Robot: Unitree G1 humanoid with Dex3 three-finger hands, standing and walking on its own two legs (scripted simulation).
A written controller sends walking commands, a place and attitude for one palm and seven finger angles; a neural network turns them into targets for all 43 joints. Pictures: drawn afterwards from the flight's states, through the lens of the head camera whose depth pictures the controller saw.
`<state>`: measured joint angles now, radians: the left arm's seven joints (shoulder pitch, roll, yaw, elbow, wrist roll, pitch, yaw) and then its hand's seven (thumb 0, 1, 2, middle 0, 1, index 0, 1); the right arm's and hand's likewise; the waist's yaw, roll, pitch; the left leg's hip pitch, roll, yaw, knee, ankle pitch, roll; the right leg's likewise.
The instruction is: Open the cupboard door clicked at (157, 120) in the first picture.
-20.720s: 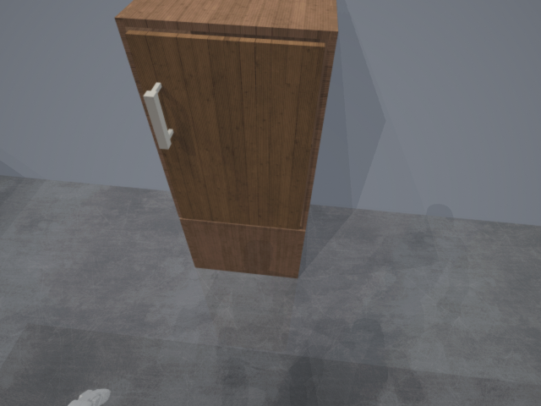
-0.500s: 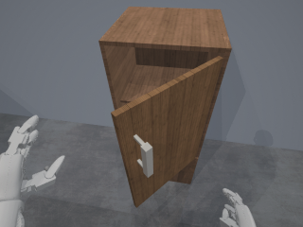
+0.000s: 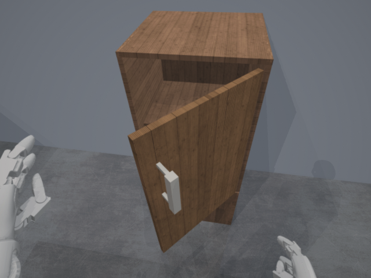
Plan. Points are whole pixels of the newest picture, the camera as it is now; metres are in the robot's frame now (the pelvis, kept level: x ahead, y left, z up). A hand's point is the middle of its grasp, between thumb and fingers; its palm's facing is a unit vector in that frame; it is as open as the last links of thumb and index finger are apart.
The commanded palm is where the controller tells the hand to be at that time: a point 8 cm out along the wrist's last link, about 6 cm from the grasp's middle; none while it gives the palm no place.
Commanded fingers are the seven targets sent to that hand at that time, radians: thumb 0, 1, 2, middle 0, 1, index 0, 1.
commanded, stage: step back with the hand held close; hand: left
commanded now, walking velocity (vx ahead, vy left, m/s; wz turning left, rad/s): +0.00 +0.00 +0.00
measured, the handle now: (168, 188) +0.31 +0.09 +0.02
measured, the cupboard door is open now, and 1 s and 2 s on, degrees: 49 49 49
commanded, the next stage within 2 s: stop stepping back and stand still in 1.56 s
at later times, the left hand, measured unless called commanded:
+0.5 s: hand (47, 205) +0.18 +0.26 +0.14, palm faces +0.31 -0.80 -0.52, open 7.4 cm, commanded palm +0.12 +0.31 +0.17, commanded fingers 0.00 0.90 0.90 -0.20 -0.30 -0.20 -0.30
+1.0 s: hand out of the picture +0.10 +0.30 +0.15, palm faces +0.49 -0.75 -0.44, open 7.4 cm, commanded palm +0.04 +0.33 +0.17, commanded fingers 0.00 0.90 0.90 -0.20 -0.30 -0.20 -0.30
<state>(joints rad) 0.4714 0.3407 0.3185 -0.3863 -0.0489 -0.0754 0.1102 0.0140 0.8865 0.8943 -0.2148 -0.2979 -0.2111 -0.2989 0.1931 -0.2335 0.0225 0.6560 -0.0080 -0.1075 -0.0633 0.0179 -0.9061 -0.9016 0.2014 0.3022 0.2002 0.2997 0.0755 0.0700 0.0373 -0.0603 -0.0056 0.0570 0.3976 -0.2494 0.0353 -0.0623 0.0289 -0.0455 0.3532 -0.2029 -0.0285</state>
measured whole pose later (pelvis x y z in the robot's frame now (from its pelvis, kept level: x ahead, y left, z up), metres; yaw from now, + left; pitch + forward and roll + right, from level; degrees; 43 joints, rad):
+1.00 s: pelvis -0.10 +0.03 -0.03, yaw +1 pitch -2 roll -1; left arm 0.49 0.37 0.44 -0.53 0.02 -0.23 0.18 0.01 0.89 0.90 -0.22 -0.30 -0.21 -0.30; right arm 0.23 -0.20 0.00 0.60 -0.02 -0.10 -0.08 0.02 -0.90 -0.90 0.20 0.30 0.20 0.30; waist 0.00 0.00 0.06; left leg -0.43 -0.03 0.09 0.66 -0.20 0.10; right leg -0.43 0.04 0.05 0.70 -0.24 0.02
